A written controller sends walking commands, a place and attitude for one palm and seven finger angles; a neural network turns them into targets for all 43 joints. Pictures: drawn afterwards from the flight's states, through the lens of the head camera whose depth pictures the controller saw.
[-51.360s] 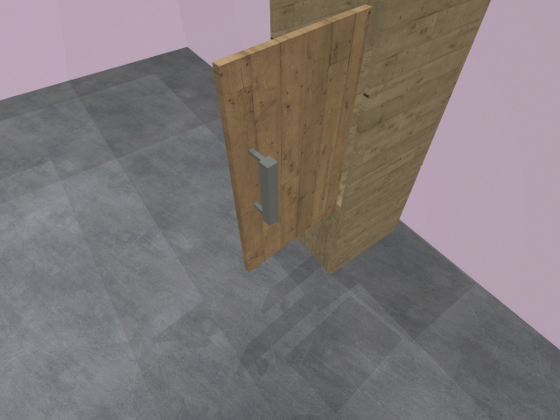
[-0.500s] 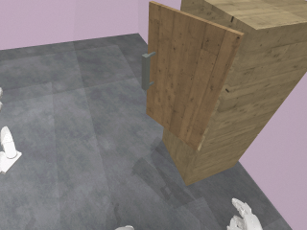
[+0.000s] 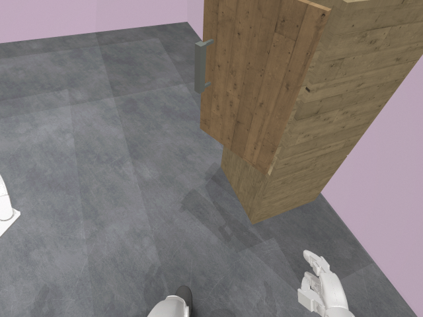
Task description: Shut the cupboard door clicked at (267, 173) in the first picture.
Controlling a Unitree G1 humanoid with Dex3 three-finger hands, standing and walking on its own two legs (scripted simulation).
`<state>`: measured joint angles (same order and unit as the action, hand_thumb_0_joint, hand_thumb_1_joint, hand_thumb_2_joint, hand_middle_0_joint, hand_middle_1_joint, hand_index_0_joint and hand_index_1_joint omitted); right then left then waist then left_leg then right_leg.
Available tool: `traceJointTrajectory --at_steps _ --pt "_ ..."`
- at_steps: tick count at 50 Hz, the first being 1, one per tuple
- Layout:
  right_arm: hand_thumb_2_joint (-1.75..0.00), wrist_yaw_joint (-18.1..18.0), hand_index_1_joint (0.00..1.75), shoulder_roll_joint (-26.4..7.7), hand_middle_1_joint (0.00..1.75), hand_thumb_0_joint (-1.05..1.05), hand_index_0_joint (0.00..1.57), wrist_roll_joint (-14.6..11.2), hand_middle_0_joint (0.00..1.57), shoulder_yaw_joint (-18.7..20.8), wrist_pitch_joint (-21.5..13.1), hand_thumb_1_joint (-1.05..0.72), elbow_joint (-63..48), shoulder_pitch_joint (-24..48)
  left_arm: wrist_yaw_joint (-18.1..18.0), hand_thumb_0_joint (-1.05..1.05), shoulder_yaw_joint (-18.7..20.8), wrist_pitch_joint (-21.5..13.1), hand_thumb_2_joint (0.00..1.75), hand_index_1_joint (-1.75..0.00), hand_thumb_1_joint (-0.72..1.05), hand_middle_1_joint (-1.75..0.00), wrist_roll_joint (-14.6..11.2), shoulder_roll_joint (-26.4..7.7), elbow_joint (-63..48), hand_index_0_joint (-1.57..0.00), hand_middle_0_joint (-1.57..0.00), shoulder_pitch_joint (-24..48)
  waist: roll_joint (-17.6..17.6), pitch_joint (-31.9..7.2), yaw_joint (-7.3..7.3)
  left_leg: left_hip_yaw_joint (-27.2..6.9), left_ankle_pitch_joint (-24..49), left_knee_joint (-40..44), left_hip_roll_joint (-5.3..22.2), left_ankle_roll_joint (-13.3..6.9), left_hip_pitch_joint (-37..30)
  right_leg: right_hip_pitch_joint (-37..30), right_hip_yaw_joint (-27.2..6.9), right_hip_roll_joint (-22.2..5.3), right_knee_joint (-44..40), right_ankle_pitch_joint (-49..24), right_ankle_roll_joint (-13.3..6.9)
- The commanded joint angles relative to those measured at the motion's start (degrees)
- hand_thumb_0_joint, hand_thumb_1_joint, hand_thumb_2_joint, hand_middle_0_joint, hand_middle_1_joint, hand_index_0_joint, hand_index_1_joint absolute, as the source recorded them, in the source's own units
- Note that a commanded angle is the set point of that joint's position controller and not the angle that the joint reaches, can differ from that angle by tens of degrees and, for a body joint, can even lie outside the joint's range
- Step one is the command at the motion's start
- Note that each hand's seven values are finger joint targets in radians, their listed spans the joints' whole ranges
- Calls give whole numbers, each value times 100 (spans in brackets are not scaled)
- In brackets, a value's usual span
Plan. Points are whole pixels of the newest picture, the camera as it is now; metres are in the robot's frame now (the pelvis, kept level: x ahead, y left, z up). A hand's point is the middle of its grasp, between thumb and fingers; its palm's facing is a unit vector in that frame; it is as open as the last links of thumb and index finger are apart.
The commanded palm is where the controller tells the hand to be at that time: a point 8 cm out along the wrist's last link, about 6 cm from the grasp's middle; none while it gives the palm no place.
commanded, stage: stop stepping back and stand still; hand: left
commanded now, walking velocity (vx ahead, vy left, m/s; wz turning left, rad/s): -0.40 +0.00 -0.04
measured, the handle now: (204, 66) +0.84 +0.14 +0.01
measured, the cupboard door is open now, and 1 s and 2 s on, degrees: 24 24 24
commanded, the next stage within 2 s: let the arm hang, fingers relaxed in 1.54 s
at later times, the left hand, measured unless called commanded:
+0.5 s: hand out of the picture +0.16 +0.31 +0.17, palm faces +0.47 -0.80 -0.36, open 7.4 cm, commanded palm +0.08 +0.34 +0.20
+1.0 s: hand out of the picture +0.14 +0.28 +0.17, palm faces +0.46 -0.82 -0.34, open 7.4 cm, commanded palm +0.08 +0.33 +0.20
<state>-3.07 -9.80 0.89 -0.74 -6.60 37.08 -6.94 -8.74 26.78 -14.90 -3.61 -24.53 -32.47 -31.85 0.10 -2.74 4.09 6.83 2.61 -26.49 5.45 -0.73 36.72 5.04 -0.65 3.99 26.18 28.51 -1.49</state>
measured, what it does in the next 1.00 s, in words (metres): steps on the spot: left foot, then right foot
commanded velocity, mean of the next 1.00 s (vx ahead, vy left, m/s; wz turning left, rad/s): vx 0.11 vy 0.00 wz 0.00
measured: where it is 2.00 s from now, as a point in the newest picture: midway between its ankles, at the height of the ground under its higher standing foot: outside the picture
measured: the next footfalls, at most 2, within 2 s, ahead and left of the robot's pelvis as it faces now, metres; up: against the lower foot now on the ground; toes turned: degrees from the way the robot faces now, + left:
left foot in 0.40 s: +0.02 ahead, +0.13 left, +0.00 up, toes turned +3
right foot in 0.74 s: -0.06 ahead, -0.04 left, +0.00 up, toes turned -7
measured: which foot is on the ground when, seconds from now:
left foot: down 0.00-0.20, up 0.22-0.38, down 0.40-0.76, up 0.78-1.00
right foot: down 0.00-0.44, up 0.46-0.72, down 0.74-1.00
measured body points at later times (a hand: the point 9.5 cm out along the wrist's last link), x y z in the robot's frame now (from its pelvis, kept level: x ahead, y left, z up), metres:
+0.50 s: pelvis -0.06 +0.04 +0.01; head -0.05 +0.07 +0.46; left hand +0.13 +0.35 +0.19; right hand +0.05 -0.23 -0.07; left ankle -0.02 +0.13 -0.71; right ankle -0.12 -0.10 -0.70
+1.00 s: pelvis -0.06 +0.03 +0.03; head -0.08 +0.03 +0.47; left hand +0.11 +0.32 +0.19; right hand +0.07 -0.24 -0.06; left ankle -0.02 +0.16 -0.69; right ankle -0.10 -0.04 -0.71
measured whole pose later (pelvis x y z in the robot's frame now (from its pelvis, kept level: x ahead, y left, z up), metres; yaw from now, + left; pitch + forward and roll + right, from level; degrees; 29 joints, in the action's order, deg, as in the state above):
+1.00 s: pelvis -0.06 +0.03 +0.03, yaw -1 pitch -1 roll +1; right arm -5.4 -15.1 -0.2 0.8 -3.3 39.2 -15.6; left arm -10.4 18.2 -9.1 -1.0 -17.9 -21.9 -26.5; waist 1.5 -2.1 1.7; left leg 3.4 -15.8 -42.4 2.4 -0.6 22.6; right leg 7.5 7.2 0.6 26.0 17.8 -3.8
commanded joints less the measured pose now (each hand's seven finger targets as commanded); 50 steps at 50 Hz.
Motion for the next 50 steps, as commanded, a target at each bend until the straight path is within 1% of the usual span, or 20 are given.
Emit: traceJointTrajectory --at_steps 1,3,4,7,9,10,11,12,14,19,21,22,23,27,33,36,38,39,45,50 --pt "-90 -289 30 -733 30 0 20 -147 20 395 -325 -90 -537 180 -122 0 262 -461 90 -30 90 -30 44 -1297 -1290 -20 -20 1871 831 -1253 -632 -70 514 -639 -173 120 -3643 1455 -264 -1031 -350 -5611 549" --pt "-90 -360 30 -871 30 0 20 -185 20 444 -260 -90 -716 117 -107 0 603 -223 90 -30 90 -30 4 -1535 -1037 -20 -20 1511 337 -1598 -623 -283 2028 -652 33 -136 -4438 1599 83 -592 492 -5818 842" --pt "-90 -306 30 -862 30 0 20 -217 20 408 -198 -90 -752 86 -49 0 594 -166 90 -30 90 -30 -14 -1390 -717 -20 -20 1128 -264 -1487 -597 -499 1832 -386 162 -257 -4306 1552 168 -412 703 -4577 779" --pt "-90 -178 30 -986 30 0 20 -143 20 348 33 -90 -1070 380 81 0 712 124 90 -30 90 -30 -96 -1189 -97 -20 -20 259 -1543 -100 -368 -1087 -3122 1212 418 -42 -1986 1201 419 -2 -127 358 194" --pt "-90 -190 30 -877 30 0 20 -104 20 296 224 -90 -1210 304 104 0 696 217 90 -30 90 -30 -93 -1189 -22 -20 -20 96 -912 610 -456 -447 -3886 331 -267 492 -1066 1535 130 -334 -973 1595 -354" --pt "-90 -184 30 -808 30 0 20 -111 20 315 283 -90 -1159 127 82 0 652 196 90 -30 90 -30 -111 -1268 -21 -20 -20 91 305 573 -464 -35 -2941 -1707 -676 608 -1726 2776 -882 -1334 -1801 2346 -696" --pt "-90 -168 30 -822 30 0 20 -136 20 383 289 -90 -1056 126 18 0 461 113 90 -30 90 -30 -66 -1306 -438 -20 -20 403 1271 797 -427 -750 -2569 -3755 -752 449 -1778 3928 -2176 -2443 -2273 2553 -1039" --pt "-90 -156 30 -902 30 0 20 -120 20 393 231 -90 -979 173 -64 0 723 57 90 -30 90 -30 -20 -1489 -725 -20 -20 510 1232 910 -411 -1036 -2460 -4507 -656 380 -1238 3942 -2249 -2525 -2240 2074 -1263" --pt "-90 -151 30 -758 30 0 20 -128 20 201 173 -90 -975 -64 -79 0 434 89 90 -30 90 -30 30 -1189 -570 -20 -20 446 774 940 -548 -954 -2236 -3682 -159 203 -321 2396 -919 -1993 -1550 373 -856" --pt "-90 -370 30 -1015 30 0 20 -149 20 363 -297 -90 -768 -336 -264 0 83 -3 90 -30 90 -30 213 -959 -447 -20 -20 1490 -480 139 -540 -484 -964 245 -367 -18 -2341 780 -133 -1087 377 -2778 -223" --pt "-90 -324 30 -1172 30 0 20 -178 20 472 -405 -90 -959 -403 -334 0 271 -75 90 -30 90 -30 217 -1176 -1272 -20 -20 1384 -1834 -720 -393 -1528 1634 -20 669 -316 -3895 1569 163 -498 1419 -1408 123" --pt "-90 -260 30 -1023 30 0 20 -138 20 393 -465 -90 -1003 -475 -351 0 435 -53 90 -30 90 -30 210 -1293 -1149 -20 -20 878 -1806 -811 -425 -1900 3184 -81 862 -417 -4359 2052 294 -322 1652 -668 154" --pt "-90 -158 30 -831 30 0 20 -59 20 320 -487 -90 -862 -504 -254 0 319 -78 90 -30 90 -30 152 -1219 -1563 -20 -20 896 -1928 -937 -576 -2226 2763 323 814 -113 -4076 1919 229 -225 2135 -180 173" --pt "-90 -46 30 -910 30 0 20 -61 20 370 -539 -90 -805 -288 -210 0 669 -48 90 -30 90 -30 22 -1258 -1647 -20 -20 45 -893 -814 -477 -1932 -799 1083 891 -287 -3079 1398 209 -273 1747 -506 218" --pt "-90 -138 30 -802 30 0 20 -42 20 183 7 -90 -948 -100 -136 0 664 259 90 -30 90 -30 -48 -989 -261 -20 -20 -595 -1149 51 -557 -1300 -4007 1751 798 -207 -1093 188 811 -109 425 -656 107" --pt "-90 -174 30 -833 30 0 20 -61 20 246 247 -90 -961 -139 -145 0 511 470 90 -30 90 -30 44 -948 248 -20 -20 -154 -257 156 -551 -875 -4047 638 338 -99 -507 -270 135 -523 -463 -415 -140" --pt "-90 -130 30 -771 30 0 20 -44 20 247 320 -90 -954 -126 -152 0 320 539 90 -30 90 -30 50 -936 254 -20 -20 220 1030 283 -498 -557 -2850 -1628 -319 44 -344 492 -2252 -2089 -1783 668 -831" --pt "-90 -109 30 -834 30 0 20 -48 20 247 239 -90 -930 -18 -189 0 243 458 90 -30 90 -30 64 -979 79 -20 -20 592 1173 341 -420 -651 -2763 -2315 -348 66 -205 525 -2528 -2391 -1866 97 -952" --pt "-90 -220 30 -808 30 0 20 -82 20 184 -12 -90 -792 58 -280 0 -122 82 90 -30 90 -30 268 -887 -274 -20 -20 1724 320 294 -442 -349 -1914 -2135 -356 57 -725 354 -691 -1805 -1037 -2905 -457" --pt "-90 -252 30 -774 30 0 20 -81 20 290 -86 -90 -916 18 -350 0 329 -51 90 -30 90 -30 231 -1133 -798 -20 -20 1019 247 158 -252 -107 -1594 -830 -466 -29 -1548 204 -471 -1721 -735 -3444 -355"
